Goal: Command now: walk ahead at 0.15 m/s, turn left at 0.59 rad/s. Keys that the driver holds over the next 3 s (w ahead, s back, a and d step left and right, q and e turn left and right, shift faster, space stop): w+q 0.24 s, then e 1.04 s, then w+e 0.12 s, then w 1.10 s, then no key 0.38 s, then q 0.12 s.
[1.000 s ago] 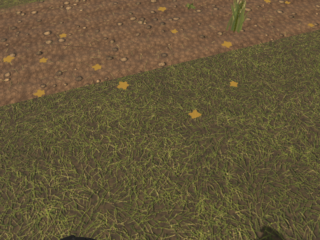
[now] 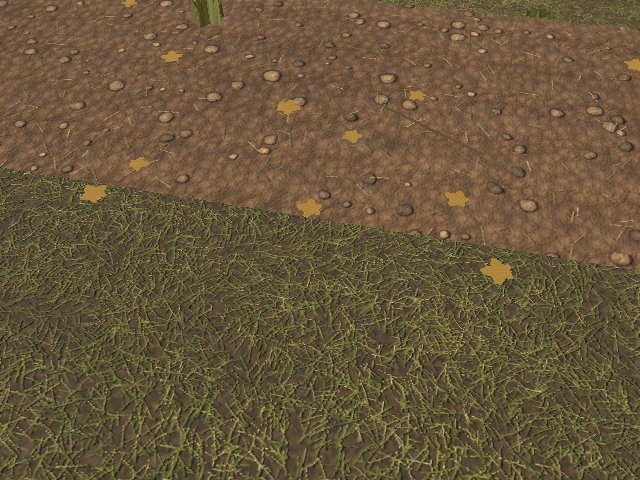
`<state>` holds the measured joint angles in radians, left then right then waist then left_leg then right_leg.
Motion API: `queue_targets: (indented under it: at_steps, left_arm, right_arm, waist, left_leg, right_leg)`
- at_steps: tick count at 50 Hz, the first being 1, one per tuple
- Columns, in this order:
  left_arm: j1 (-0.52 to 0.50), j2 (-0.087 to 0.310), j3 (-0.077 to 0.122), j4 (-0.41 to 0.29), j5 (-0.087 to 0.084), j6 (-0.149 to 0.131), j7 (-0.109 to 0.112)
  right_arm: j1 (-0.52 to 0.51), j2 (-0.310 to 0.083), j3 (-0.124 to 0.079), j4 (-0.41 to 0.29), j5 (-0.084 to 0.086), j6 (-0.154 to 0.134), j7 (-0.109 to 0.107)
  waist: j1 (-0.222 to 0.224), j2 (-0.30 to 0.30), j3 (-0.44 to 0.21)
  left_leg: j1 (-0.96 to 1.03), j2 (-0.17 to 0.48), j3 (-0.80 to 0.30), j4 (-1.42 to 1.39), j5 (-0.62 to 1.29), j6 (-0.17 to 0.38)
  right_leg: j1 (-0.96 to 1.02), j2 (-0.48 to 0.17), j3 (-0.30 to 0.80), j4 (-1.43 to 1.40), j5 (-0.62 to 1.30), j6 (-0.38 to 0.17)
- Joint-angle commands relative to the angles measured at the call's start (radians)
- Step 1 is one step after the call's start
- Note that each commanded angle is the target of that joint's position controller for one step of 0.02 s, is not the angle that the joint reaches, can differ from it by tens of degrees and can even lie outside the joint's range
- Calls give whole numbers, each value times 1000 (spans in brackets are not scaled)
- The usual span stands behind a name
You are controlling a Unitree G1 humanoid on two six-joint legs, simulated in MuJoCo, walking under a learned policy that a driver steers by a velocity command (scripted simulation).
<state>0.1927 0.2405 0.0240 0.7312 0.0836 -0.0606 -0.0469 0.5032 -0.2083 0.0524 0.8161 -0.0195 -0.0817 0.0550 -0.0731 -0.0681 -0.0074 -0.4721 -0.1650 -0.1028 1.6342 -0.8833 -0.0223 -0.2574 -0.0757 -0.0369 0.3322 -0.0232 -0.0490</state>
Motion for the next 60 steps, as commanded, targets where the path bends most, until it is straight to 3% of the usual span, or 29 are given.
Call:
queue_targets:
  at_steps: [1,2,3,4,5,6,7,9,11,13,17,19,20,21,22,23,25,28,31,35,40,43,44,45,46,48,49,53,60]
  left_arm:
    - [282,212,84,-17,64,-1,8]
    - [154,245,86,-35,34,4,-3]
    - [131,130,46,-21,25,-11,13]
    - [89,71,24,-3,4,-23,19]
    - [162,47,20,38,3,-27,20]
    - [161,-10,2,58,0,-47,30]
    - [144,-2,-3,62,-11,-59,40]
    - [120,80,10,77,-22,-76,50]
    - [133,132,28,91,-27,-81,51]
    - [191,127,37,125,-31,-75,50]
    - [156,145,53,142,-58,-52,30]
    - [130,135,55,131,-61,-48,9]
    - [282,-21,3,131,-56,-47,-12]
    - [217,27,24,127,-70,-51,-21]
    - [98,35,34,101,-59,-42,-22]
    - [81,49,43,113,-40,-39,-9]
    - [173,28,42,150,-37,-37,12]
    - [231,2,43,169,-48,-32,19]
    - [169,35,48,137,-43,-25,3]
    - [91,50,37,73,-37,-2,3]
    - [42,82,50,30,-44,-5,-14]
    - [72,122,83,15,-62,-48,-21]
    - [120,223,108,14,-57,-66,2]
    - [193,310,127,-11,-58,-84,10]
    - [236,290,135,33,-22,-104,22]
    - [153,234,126,20,-50,-90,30]
    - [129,198,112,13,-70,-76,30]
    - [56,186,98,-40,-48,-55,17]
    - [115,225,108,-73,-52,-63,-18]
  right_arm:
    - [66,-117,-26,-111,-11,35,20]
    - [-26,-107,-32,-169,-26,36,3]
    - [-133,-22,-5,-184,-35,32,-15]
    - [-119,21,12,-133,-52,41,0]
    - [-55,18,6,-72,-74,57,25]
    - [-60,-34,-20,-41,-71,53,40]
    - [-83,-21,-23,-28,-75,56,52]
    - [-207,-19,-32,-56,-49,51,61]
    - [-266,-31,-37,-78,-44,44,54]
    - [-339,-43,-43,-98,-41,34,34]
    - [-414,-103,-80,-124,-16,10,11]
    - [-326,-198,-126,-108,10,-10,4]
    - [-127,-232,-121,-49,27,-10,4]
    - [31,-220,-127,-19,3,-5,-5]
    - [8,-260,-151,7,-20,-23,-25]
    - [-84,-254,-159,-4,3,-33,-32]
    - [-287,-171,-141,-59,26,-32,-44]
    - [-410,-192,-162,-127,-21,-39,-67]
    - [-392,-165,-165,-125,-28,-43,-84]
    - [-336,-190,-190,-111,-32,-38,-91]
    - [-370,-195,-195,-123,-30,-21,-106]
    - [-359,-162,-173,-80,-24,-2,-97]
    - [-295,-77,-152,-116,-25,2,-100]
    - [-360,-76,-139,-187,-33,-18,-96]
    - [-441,-120,-145,-169,-34,-23,-76]
    - [-396,-202,-178,-128,-34,-15,-84]
    - [-391,-195,-178,-123,-40,-10,-91]
    - [-324,-143,-164,-90,-23,12,-67]
    - [-355,-177,-147,-54,-28,45,-80]
  waist:
    - [160,-16,-364]
    - [106,-30,-226]
    - [99,54,-69]
    - [61,90,15]
    - [58,26,68]
    - [75,50,75]
    - [64,27,76]
    - [73,25,54]
    - [82,51,65]
    - [123,48,85]
    - [86,22,43]
    - [13,60,-88]
    - [20,254,-365]
    - [-49,215,-377]
    - [-51,169,-190]
    - [-8,178,-89]
    - [84,196,-45]
    - [144,144,-43]
    - [115,142,-11]
    - [61,148,3]
    - [54,134,25]
    - [96,80,-14]
    - [64,-131,-121]
    - [113,-187,-176]
    - [148,-42,-61]
    - [98,-31,-55]
    - [73,-47,-39]
    - [18,-15,-19]
    - [90,-6,1]
  left_leg:
    - [-739,72,-3,532,31,-87]
    - [-789,128,-23,481,164,-107]
    - [-804,246,-105,219,412,-78]
    - [-604,302,-66,-32,581,-29]
    - [-486,295,2,-43,637,-8]
    - [-395,301,14,-283,831,18]
    - [-297,310,60,-483,897,26]
    - [-169,298,78,-632,876,54]
    - [-208,292,52,-792,865,83]
    - [-245,272,63,-931,843,95]
    - [31,176,138,-1131,868,102]
    - [442,188,99,-1132,1154,192]
    - [890,492,-216,-1153,1464,401]
    - [924,612,-401,-1229,1333,429]
    - [755,564,-309,-1259,1231,358]
    - [597,524,-186,-1278,1200,319]
    - [340,487,-53,-1370,1184,304]
    - [152,445,95,-1474,1075,302]
    - [250,472,108,-1485,966,298]
    - [438,554,85,-1487,916,309]
    - [440,527,167,-1457,652,234]
    - [319,454,229,-1309,520,133]
    - [244,304,374,-1039,418,25]
    - [11,165,259,-872,186,-11]
    - [-142,184,107,-807,206,2]
    - [-167,227,73,-669,303,5]
    - [-116,237,64,-638,332,11]
    - [25,206,79,-669,561,11]
    - [-47,227,40,-872,548,-66]
  right_leg:
    - [882,-422,246,344,1292,-329]
    - [609,-459,364,195,655,-326]
    - [353,-456,314,68,402,-317]
    - [93,-339,168,-64,149,-283]
    - [-54,-272,130,-114,-10,-289]
    - [-131,-213,71,-181,-151,-271]
    - [-150,-198,35,-230,-265,-237]
    - [-134,-229,18,-244,-216,-210]
    - [39,-287,21,-234,-153,-214]
    - [202,-302,11,-202,-67,-222]
    - [205,-222,-74,-42,157,-147]
    - [-1,-109,-165,161,222,-26]
    - [-216,-18,-185,400,-176,86]
    - [-348,32,-74,552,-653,104]
    - [-428,-8,2,622,-679,84]
    - [-421,-44,5,662,-663,84]
    - [-241,-66,4,655,-570,82]
    - [-69,-21,-36,695,-343,74]
    - [-131,-37,-2,574,-251,61]
    - [-219,-57,32,405,-257,49]
    - [-121,-13,-26,242,-181,-1]
    - [122,49,-29,59,59,-92]
    - [283,-124,194,42,471,-236]
    - [418,-297,562,-47,392,-405]
    - [410,-271,527,-75,255,-347]
    - [372,-220,399,-77,260,-291]
    - [293,-208,365,-97,278,-276]
    - [158,-133,279,-158,278,-245]
    - [282,-160,424,-114,91,-270]
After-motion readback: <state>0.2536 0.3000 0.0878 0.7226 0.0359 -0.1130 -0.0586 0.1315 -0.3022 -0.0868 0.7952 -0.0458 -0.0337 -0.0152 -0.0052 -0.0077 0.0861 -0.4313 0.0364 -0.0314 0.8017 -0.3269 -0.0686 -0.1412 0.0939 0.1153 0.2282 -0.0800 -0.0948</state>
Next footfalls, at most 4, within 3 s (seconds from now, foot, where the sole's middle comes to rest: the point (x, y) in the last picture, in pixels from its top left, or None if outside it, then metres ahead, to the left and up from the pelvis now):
0.36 left None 0.23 0.18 -0.80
0.86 right None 0.28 -0.09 -0.80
1.46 left None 0.39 0.11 -0.80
1.92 right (411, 473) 0.52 -0.20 -0.80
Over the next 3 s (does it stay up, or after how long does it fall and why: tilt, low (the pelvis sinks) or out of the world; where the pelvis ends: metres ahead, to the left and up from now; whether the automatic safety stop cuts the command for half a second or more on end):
stays up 0.95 -0.31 -0.22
